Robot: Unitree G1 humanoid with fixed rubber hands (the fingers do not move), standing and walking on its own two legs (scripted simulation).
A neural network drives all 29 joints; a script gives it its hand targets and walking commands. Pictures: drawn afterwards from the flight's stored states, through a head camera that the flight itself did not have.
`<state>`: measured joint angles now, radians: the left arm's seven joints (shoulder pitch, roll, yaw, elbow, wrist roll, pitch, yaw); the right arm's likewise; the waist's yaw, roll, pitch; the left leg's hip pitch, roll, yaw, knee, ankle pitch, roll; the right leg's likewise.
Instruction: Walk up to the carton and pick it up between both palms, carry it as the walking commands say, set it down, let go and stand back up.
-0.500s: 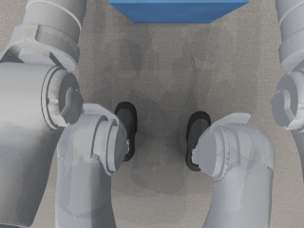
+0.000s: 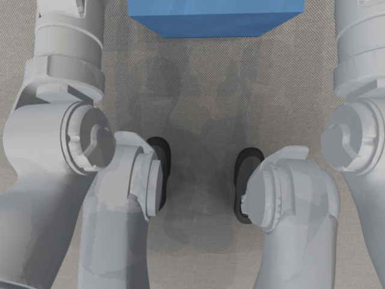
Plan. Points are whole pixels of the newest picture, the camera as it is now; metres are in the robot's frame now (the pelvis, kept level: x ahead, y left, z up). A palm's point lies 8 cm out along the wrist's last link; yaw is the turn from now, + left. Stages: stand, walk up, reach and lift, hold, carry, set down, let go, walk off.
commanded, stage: reach and lift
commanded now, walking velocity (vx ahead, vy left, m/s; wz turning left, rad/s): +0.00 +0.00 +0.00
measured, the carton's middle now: out of the picture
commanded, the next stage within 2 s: none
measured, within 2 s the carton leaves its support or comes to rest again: leaves its support in 0.46 s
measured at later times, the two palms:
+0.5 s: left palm out of the picture +0.56 +0.16 -0.15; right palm out of the picture +0.59 -0.13 -0.14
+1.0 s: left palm out of the picture +0.56 +0.16 -0.09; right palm out of the picture +0.59 -0.13 -0.07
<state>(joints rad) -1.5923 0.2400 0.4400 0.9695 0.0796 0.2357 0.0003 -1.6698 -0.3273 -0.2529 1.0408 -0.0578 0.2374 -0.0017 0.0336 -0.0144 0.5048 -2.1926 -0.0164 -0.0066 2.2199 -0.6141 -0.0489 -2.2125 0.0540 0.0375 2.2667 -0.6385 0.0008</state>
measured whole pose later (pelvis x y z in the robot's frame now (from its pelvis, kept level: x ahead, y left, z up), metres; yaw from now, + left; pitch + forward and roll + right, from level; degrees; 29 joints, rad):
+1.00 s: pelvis -0.01 +0.01 +0.06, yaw -1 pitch +33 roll +3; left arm -1.55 0.16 0.43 0.70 0.09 0.41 0.14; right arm -1.67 -0.27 -0.31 0.85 -0.12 0.38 -0.08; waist 0.04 -0.03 0.52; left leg -2.04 -0.03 -0.01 2.03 -0.57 -0.04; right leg -2.05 0.06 0.05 2.07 -0.59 0.01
